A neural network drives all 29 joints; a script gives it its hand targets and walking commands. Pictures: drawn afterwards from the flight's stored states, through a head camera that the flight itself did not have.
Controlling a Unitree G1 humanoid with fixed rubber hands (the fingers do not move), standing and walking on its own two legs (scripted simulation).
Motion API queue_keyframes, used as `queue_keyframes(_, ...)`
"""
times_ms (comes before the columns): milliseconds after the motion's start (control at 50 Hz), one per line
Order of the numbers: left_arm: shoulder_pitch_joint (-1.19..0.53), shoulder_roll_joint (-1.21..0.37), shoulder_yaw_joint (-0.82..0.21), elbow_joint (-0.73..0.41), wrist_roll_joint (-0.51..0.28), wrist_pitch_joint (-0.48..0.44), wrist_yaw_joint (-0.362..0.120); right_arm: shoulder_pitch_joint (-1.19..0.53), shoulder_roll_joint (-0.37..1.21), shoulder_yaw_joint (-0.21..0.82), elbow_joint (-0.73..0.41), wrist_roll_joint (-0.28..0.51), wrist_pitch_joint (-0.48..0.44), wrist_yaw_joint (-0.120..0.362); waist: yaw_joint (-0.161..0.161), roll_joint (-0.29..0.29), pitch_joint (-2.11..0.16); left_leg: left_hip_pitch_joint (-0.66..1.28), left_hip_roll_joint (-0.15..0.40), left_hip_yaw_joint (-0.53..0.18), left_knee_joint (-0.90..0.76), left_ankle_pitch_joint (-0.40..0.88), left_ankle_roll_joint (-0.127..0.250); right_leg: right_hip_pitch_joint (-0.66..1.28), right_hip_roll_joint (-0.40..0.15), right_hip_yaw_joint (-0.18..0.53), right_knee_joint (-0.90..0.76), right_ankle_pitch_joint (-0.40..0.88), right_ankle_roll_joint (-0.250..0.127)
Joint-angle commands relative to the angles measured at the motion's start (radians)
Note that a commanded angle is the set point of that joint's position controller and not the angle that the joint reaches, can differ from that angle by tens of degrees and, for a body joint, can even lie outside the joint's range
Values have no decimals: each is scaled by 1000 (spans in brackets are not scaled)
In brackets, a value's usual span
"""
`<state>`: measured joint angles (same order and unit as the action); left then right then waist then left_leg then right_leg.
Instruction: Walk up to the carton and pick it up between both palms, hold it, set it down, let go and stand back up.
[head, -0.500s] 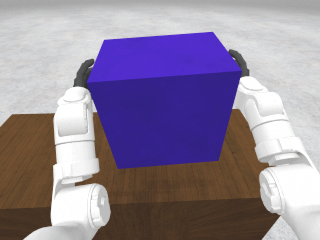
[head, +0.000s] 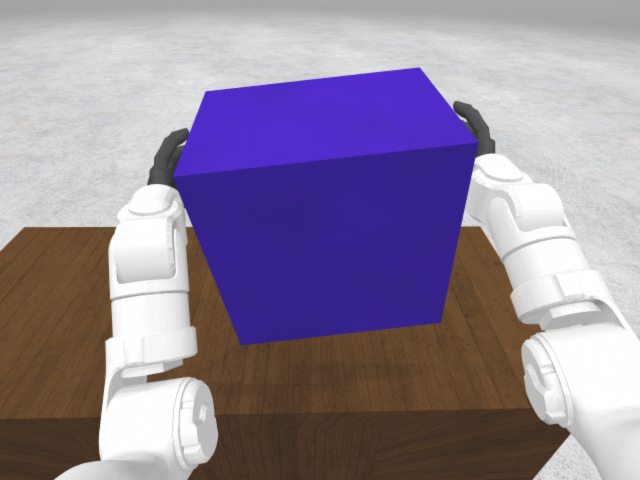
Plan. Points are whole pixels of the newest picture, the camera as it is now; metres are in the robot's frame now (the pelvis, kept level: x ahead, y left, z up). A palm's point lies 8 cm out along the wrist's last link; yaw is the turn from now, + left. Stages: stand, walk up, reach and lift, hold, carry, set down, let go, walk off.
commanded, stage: hold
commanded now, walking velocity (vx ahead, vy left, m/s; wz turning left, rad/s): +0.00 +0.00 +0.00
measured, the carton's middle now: (327, 211) +0.38 +0.00 +0.20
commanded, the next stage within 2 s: none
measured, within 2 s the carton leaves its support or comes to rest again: neither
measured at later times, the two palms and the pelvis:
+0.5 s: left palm (165, 191) +0.35 +0.19 +0.25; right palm (477, 166) +0.37 -0.17 +0.27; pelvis +0.00 +0.00 +0.00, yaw +0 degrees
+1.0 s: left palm (166, 193) +0.35 +0.19 +0.25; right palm (476, 166) +0.37 -0.17 +0.27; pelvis +0.00 +0.00 +0.00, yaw +0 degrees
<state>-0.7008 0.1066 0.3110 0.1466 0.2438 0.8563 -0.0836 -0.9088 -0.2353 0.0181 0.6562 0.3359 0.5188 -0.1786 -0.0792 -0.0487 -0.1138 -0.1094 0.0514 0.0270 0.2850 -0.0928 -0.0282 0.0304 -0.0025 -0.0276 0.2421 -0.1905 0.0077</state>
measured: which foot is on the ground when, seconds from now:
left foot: down 0.00-1.00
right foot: down 0.00-1.00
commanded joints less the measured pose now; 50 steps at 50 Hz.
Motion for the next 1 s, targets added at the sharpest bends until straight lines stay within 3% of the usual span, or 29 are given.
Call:
queue_keyframes(0, -658, -449, -383, -160, -180, -72, -150, -641, 548, 240, -318, 145, -19, 141, -4, 73, -307, 264, -85, 5, 37, 247, 2, -103, 68, 0, -34, 223, 35)
queue_keyframes(200, -655, -448, -380, -167, -179, -62, -156, -638, 559, 253, -353, 142, -4, 134, 0, 57, -304, 261, -85, 7, 34, 224, 5, -106, 68, 1, -35, 223, 37)
queue_keyframes(500, -689, -455, -366, -103, -176, -72, -167, -665, 563, 227, -295, 121, -8, 140, 4, 58, -291, 241, -80, 9, 17, 169, 15, -129, 62, 6, -48, 154, 29)
queue_keyframes(980, -683, -463, -379, -127, -186, -76, -149, -664, 553, 226, -292, 131, -19, 152, 2, 69, -310, 252, -78, 4, 23, 195, 10, -131, 67, 3, -45, 161, 27)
